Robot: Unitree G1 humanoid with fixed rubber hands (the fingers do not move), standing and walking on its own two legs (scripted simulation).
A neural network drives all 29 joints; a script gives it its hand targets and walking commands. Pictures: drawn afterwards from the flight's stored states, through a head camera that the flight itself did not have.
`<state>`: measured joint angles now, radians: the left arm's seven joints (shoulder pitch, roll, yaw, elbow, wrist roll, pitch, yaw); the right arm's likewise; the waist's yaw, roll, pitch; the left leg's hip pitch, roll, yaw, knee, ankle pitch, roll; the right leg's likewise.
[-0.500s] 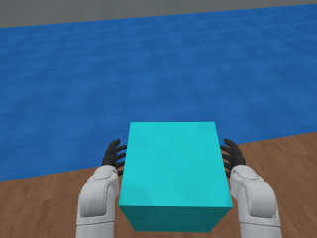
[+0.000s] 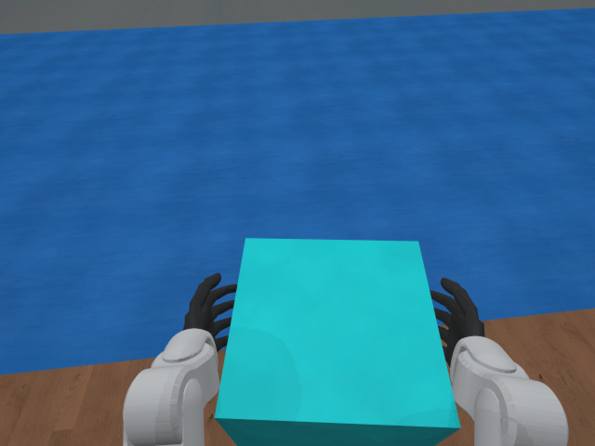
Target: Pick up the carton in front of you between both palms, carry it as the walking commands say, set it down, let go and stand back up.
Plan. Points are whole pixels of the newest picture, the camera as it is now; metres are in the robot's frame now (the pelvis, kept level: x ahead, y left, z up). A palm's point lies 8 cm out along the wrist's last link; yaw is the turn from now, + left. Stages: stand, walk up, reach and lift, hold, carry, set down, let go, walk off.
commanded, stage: carry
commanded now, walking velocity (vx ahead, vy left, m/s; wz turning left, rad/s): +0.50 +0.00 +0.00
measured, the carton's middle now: (327, 359) +0.24 +0.01 +0.03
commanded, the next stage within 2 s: none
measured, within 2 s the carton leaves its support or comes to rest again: neither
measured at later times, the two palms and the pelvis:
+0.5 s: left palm (256, 153) +0.61 +0.15 +0.12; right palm (414, 158) +0.62 -0.15 +0.11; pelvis +0.31 -0.01 -0.01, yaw +2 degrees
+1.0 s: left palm (288, 90) +0.96 +0.12 +0.10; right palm (403, 94) +0.94 -0.18 +0.10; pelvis +0.63 -0.01 -0.01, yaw +1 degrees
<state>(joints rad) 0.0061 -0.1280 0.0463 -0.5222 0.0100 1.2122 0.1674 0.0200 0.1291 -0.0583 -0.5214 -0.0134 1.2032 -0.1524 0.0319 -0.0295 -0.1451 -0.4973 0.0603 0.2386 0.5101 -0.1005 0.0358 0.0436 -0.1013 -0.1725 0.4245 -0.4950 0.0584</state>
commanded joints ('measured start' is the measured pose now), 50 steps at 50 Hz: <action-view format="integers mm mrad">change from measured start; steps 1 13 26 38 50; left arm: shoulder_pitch -355 -487 -810 -1005 -852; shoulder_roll -654 -717 -545 -795 -639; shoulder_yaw -597 -577 -351 -491 -405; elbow -113 57 358 322 273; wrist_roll -246 -148 -119 -221 -107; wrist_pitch -1 -102 -125 -234 -159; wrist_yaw -84 -112 -5 -77 -29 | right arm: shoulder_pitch -312 -547 -917 -981 -930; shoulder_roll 643 686 588 783 692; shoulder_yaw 538 619 437 462 524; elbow -66 22 312 349 290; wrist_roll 194 239 154 128 238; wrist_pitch -7 -96 -116 -221 -158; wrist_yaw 52 141 -18 13 34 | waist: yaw -64 -68 60 6 -189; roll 231 142 -96 -59 210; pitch -238 -109 -270 -290 -301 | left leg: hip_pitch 699 459 201 -184 795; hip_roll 296 218 31 -25 246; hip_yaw -546 -242 -41 -190 -763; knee -189 -340 586 403 38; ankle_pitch -379 -151 136 -140 282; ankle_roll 124 126 -6 7 345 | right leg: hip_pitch -540 -790 -15 29 -1020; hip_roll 32 -19 -52 -105 133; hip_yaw -42 77 255 238 241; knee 605 494 83 -12 1022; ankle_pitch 329 364 202 809 -90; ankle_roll -17 -71 -163 -254 -97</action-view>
